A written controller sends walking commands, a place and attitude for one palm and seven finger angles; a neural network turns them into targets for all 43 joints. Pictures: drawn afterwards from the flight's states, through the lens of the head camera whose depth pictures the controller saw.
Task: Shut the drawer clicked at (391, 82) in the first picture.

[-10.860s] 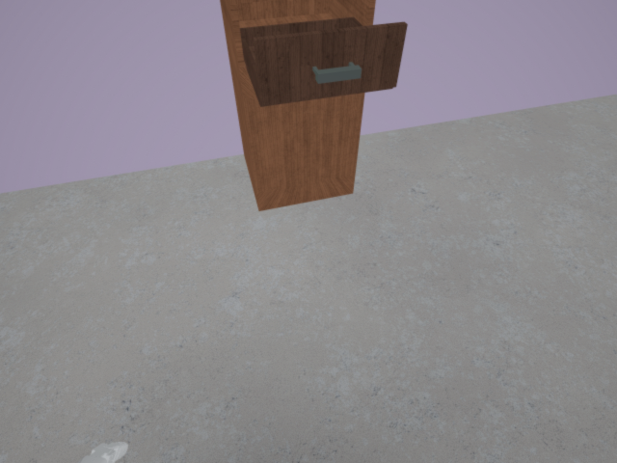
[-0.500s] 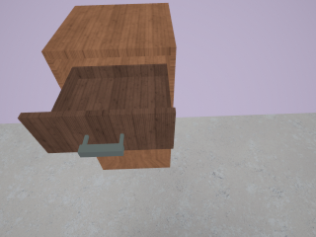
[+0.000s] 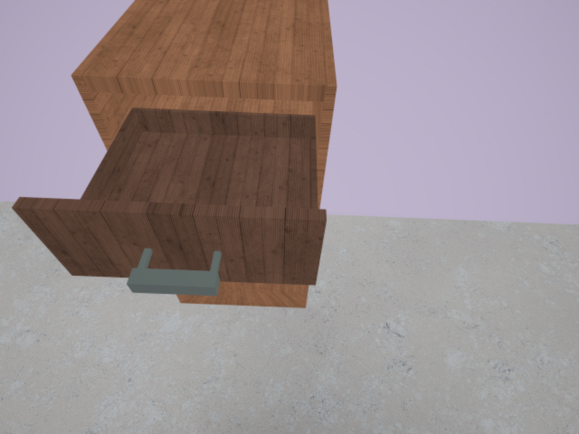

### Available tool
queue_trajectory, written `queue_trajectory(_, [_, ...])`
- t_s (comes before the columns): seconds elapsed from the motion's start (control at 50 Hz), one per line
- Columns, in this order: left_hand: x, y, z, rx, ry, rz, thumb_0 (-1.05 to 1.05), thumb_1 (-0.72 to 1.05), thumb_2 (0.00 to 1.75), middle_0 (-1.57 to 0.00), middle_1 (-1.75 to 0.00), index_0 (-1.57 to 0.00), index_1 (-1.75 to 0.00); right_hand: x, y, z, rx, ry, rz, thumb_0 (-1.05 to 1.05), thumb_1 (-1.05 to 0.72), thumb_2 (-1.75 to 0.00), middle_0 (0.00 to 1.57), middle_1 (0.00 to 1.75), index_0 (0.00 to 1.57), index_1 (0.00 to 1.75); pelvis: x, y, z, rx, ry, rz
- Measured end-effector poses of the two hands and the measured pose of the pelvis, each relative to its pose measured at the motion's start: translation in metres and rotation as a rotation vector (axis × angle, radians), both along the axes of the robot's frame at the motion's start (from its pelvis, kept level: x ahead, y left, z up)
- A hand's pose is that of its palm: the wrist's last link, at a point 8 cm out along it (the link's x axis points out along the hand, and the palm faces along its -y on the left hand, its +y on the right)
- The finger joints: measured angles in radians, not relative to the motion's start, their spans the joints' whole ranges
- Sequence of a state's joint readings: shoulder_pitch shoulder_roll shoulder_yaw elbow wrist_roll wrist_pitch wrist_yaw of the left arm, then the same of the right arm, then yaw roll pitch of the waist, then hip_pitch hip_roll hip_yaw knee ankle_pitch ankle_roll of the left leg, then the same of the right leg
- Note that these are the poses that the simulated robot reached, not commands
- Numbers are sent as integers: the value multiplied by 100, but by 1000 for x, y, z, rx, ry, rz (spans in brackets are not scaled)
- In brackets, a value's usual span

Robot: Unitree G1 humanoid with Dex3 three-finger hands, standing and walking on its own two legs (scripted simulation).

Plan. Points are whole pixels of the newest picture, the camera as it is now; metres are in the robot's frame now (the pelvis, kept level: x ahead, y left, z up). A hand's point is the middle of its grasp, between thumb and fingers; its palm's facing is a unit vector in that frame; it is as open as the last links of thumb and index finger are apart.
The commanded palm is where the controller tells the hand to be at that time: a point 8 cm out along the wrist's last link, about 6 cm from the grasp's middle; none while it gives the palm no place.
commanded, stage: come to a stop and stand still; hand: left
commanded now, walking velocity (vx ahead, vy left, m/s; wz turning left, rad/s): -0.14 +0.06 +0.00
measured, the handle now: (178, 268) +0.33 +0.19 +0.02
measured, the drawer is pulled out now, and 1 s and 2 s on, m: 0.28 0.28 0.28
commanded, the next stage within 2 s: look again from close up in 1.14 s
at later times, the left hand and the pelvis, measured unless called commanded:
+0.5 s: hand out of the picture +0.03 +0.20 -0.18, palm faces -0.01 -0.97 -0.24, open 7.4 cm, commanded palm none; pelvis +0.02 +0.01 -0.01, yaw -3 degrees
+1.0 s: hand out of the picture +0.08 +0.23 -0.16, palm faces -0.05 -0.97 -0.22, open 7.4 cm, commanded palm none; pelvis -0.01 +0.05 +0.00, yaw -3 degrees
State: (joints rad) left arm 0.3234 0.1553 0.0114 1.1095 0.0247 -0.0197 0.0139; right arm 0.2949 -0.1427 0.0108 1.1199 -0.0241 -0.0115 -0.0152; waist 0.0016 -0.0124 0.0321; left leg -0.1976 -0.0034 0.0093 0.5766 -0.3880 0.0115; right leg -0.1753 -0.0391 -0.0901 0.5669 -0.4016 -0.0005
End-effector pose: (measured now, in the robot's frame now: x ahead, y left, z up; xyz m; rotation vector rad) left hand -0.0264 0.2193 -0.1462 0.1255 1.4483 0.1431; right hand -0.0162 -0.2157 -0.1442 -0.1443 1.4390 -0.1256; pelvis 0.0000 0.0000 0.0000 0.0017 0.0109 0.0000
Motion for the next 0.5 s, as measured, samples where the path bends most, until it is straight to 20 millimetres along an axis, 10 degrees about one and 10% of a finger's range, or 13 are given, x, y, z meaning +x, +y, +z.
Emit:
queue_trajectory(0.34, [61,5,23,70,-77,5,0,91,90,-20,-30,-20,-30,62,-16,13,-36,-55,-23,1,-92,-89,20,30,20,29,29,-4,16,32,3,0])
queue_trajectory(0.5, [50,24,0,70,-38,-42,0,90,90,-20,-30,-20,-30,110,-11,0,-54,-216,0,1,-91,-89,20,30,20,29,22,12,-9,6,2,-48])
